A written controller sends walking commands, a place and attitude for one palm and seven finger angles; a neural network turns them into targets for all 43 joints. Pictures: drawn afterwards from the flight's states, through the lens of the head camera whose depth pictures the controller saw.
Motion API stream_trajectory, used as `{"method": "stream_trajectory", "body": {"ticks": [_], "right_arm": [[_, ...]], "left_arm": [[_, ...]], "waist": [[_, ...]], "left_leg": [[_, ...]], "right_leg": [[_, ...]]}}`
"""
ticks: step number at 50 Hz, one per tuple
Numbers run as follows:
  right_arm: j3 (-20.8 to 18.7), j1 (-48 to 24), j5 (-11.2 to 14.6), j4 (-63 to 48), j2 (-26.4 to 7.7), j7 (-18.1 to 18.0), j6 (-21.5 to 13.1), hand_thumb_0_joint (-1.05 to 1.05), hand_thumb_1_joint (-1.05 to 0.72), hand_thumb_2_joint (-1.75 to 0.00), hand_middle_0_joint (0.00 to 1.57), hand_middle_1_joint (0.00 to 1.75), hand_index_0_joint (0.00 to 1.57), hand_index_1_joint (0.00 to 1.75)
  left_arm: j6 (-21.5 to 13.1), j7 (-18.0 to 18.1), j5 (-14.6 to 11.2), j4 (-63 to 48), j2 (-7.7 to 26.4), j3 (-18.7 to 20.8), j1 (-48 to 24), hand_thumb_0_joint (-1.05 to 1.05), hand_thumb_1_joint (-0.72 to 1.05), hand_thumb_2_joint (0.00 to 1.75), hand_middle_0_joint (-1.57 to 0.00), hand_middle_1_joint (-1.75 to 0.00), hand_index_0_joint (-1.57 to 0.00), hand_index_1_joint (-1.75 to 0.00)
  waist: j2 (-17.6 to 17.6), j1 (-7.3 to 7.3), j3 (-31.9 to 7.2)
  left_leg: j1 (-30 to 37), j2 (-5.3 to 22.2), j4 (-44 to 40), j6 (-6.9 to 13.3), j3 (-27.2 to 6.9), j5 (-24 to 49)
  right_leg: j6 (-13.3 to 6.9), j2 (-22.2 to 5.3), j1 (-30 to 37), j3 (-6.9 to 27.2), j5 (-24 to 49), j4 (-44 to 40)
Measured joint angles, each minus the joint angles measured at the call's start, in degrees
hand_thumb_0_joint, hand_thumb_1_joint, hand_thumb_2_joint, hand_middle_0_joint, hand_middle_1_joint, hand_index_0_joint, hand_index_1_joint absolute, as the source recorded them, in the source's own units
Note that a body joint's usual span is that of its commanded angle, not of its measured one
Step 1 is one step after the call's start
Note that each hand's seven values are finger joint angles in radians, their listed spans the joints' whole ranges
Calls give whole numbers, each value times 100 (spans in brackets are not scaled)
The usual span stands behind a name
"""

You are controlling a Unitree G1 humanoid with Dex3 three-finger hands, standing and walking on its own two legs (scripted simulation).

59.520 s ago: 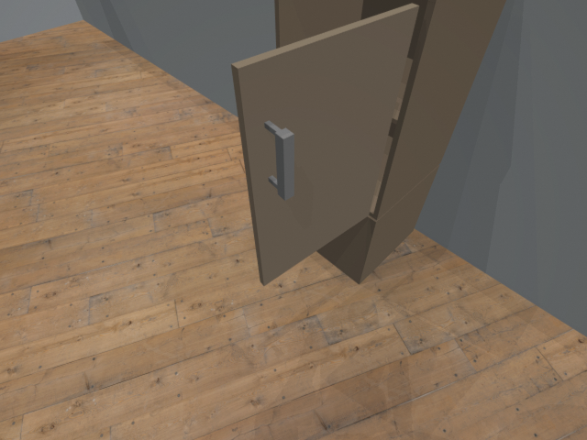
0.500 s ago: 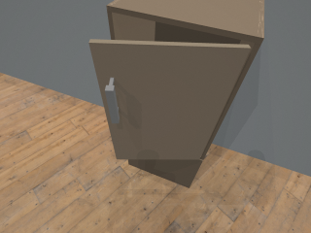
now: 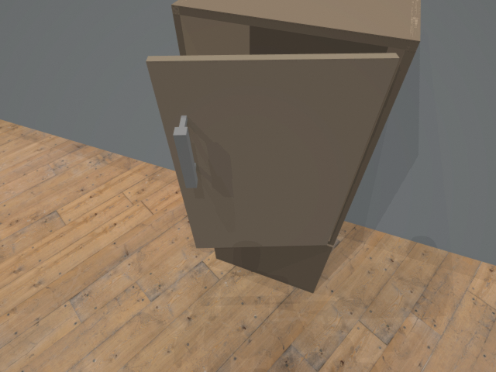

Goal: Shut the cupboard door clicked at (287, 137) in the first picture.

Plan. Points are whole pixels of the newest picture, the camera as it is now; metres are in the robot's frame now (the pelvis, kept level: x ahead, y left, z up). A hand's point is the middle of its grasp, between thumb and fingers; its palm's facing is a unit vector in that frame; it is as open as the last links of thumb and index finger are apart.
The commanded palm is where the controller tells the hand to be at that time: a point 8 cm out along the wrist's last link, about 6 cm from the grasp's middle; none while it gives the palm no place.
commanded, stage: look again from close up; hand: left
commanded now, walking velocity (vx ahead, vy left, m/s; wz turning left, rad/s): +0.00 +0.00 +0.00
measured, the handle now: (187, 152) +0.48 +0.15 +0.08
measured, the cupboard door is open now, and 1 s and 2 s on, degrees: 22 22 22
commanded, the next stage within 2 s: raise the hand and make a fist in 0.02 s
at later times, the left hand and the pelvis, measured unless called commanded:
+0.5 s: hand (145, 361) +0.15 +0.17 -0.05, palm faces +0.10 -0.99 +0.01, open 6.4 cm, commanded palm +0.11 +0.23 -0.03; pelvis -0.03 -0.04 -0.07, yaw +2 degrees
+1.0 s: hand (119, 333) +0.17 +0.20 +0.01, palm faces +0.18 -0.98 -0.05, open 4.0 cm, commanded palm +0.14 +0.23 +0.02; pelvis -0.03 -0.02 -0.06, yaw +2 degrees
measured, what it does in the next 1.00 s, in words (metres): lowers itself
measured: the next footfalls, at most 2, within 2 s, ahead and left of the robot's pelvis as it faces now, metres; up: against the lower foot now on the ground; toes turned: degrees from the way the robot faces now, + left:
none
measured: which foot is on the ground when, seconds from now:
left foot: down 0.00-1.00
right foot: down 0.00-1.00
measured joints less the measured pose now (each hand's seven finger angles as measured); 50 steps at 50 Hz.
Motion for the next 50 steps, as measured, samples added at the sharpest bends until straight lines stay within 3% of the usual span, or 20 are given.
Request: {"method": "stream_trajectory", "body": {"ticks": [7, 8, 9, 11, 13, 15, 17, 20, 22, 25, 28, 31, 34, 37, 41, 44, 47, 50], "right_arm": [[8, -56, 25, 90, -48, 3, 3, 0, -91, -89, 20, 30, 20, 30], [31, -2, 47, -97, -52, -70, -107, 0, -91, -89, 20, 30, 20, 30], [57, 143, 109, -350, -49, -204, -375, 0, -91, -89, 20, 30, 20, 30], [67, 368, 239, -666, -98, -377, -957, 1, -91, -89, 20, 30, 20, 30], [-11, 403, 294, -972, -201, -361, -1288, 1, -91, -89, 20, 30, 20, 30], [-95, 247, 268, -1296, -294, -306, -1485, 1, -91, -89, 20, 30, 20, 30], [-180, -11, 210, -1613, -316, -207, -1587, 1, -91, -89, 20, 30, 20, 30], [-288, -375, 142, -2054, -249, -41, -1607, 1, -91, -89, 20, 30, 20, 30], [-346, -514, 148, -2356, -239, 29, -1552, 1, -91, -89, 20, 30, 20, 30], [-402, -585, 178, -2748, -342, 4, -1449, 1, -91, -89, 20, 30, 20, 30], [-421, -551, 186, -2943, -450, -97, -1460, 1, -91, -89, 20, 30, 20, 30], [-352, -531, 156, -2919, -481, -239, -1554, 1, -91, -89, 20, 30, 20, 30], [-187, -592, 164, -2795, -433, -349, -1610, 1, -91, -89, 20, 30, 20, 30], [12, -625, 229, -2727, -264, -417, -1544, 1, -90, -89, 20, 30, 20, 30], [167, -373, 331, -2822, 41, -420, -1215, 1, -90, -89, 20, 30, 20, 30], [167, -31, 346, -2921, 130, -396, -1006, 1, -90, -89, 20, 30, 21, 30], [94, 280, 308, -2939, 68, -382, -969, 1, -90, -89, 20, 30, 20, 30], [30, 447, 255, -2883, -113, -351, -1053, 1, -90, -89, 20, 30, 20, 30]], "left_arm": [[-39, 26, 5, 32, 7, -6, -65, 0, 91, 90, -20, -30, -20, -30], [312, -30, -123, -921, -18, 295, 200, 1, 91, 90, -20, -30, -20, -30], [378, 11, -309, -2059, 24, 372, 531, 1, 91, 90, -20, -30, -20, -30], [3, 235, -658, -3781, 101, 347, 918, 2, 91, 90, -21, -30, -21, -31], [-272, 352, -843, -4835, 49, 365, 857, 2, 91, 90, -22, -32, -22, -32], [-834, 233, -952, -5272, -35, 512, 532, 1, 91, 90, -23, -33, -23, -34], [-1613, -130, -1123, -5304, -75, 742, 221, 1, 91, 90, -25, -36, -26, -36], [-2788, -1075, -1464, -5142, -39, 1064, 109, 0, 91, 90, -29, -40, -30, -41], [-3145, -1691, -1618, -5015, 24, 1209, 257, 0, 91, 90, -33, -44, -33, -44], [-2869, -2176, -1807, -5052, 80, 1296, 781, 0, 91, 90, -38, -49, -38, -50], [-2607, -2129, -1888, -5398, 86, 1323, 1389, 1, 90, 90, -43, -55, -43, -55], [-2818, -1924, -1905, -6067, 109, 1273, 1661, 2, 90, 90, -48, -61, -49, -61], [-3106, -1912, -1957, -6642, 121, 1105, 1330, 2, 90, 90, -54, -67, -54, -67], [-2857, -2105, -1950, -6850, 197, 912, 666, 2, 90, 90, -59, -73, -59, -73], [-1595, -2217, -1908, -6693, 378, 868, 211, 1, 90, 90, -66, -81, -67, -81], [-825, -1863, -1948, -6728, 377, 1023, 479, 1, 90, 90, -72, -87, -72, -87], [-844, -1366, -1938, -6932, 306, 1226, 904, 2, 90, 90, -78, -93, -78, -93], [-1365, -1111, -1886, -7093, 281, 1320, 1123, 2, 90, 90, -83, -99, -83, -99]], "waist": [[-20, 1, 26], [-43, -28, 100], [-102, -4, 98], [-129, 31, -69], [-43, -65, -271], [49, -193, -464], [57, -252, -673], [-136, -213, -891], [-289, -139, -915], [-336, 20, -871], [-222, 216, -898], [-80, 412, -907], [85, 502, -858], [224, 425, -811], [259, 168, -816], [245, 2, -847], [216, -33, -879], [183, 5, -870]], "left_leg": [[-2, 97, 9, -71, -51, -4], [-46, 121, 119, -84, -82, -48], [-106, 117, 194, -93, -88, -82], [-221, 95, 307, -126, -138, -125], [-407, 61, 489, -138, -258, -173], [-767, 48, 802, -149, -343, -254], [-1293, 75, 1221, -181, -338, -376], [-2135, 153, 1973, -255, -275, -638], [-2580, 184, 2448, -282, -288, -804], [-3039, 209, 3027, -341, -419, -1045], [-3375, 226, 3450, -355, -600, -1214], [-3619, 239, 3782, -341, -765, -1334], [-3809, 254, 4040, -333, -883, -1399], [-3894, 280, 4117, -328, -907, -1384], [-3655, 305, 3780, -306, -729, -1254], [-3270, 306, 3371, -256, -541, -1154], [-2987, 301, 3079, -206, -436, -1094], [-2939, 264, 3015, -174, -448, -1073]], "right_leg": [[-53, 97, 57, -48, 33, -100], [-64, 122, 44, -77, 19, -42], [-83, 117, -40, -82, -32, 87], [-110, 97, -161, -132, -145, 274], [-116, 70, -278, -253, -240, 434], [-130, 57, -605, -333, -360, 749], [-161, 73, -1172, -316, -524, 1246], [-228, 131, -2107, -227, -837, 2137], [-272, 158, -2562, -226, -1047, 2653], [-334, 185, -2943, -339, -1292, 3176], [-346, 219, -3143, -505, -1444, 3448], [-356, 254, -3265, -656, -1534, 3635], [-366, 289, -3372, -760, -1572, 3788], [-358, 319, -3441, -774, -1529, 3820], [-303, 319, -3302, -604, -1368, 3545], [-239, 299, -3008, -432, -1232, 3187], [-199, 286, -2759, -339, -1129, 2892], [-168, 252, -2676, -358, -1099, 2789]]}}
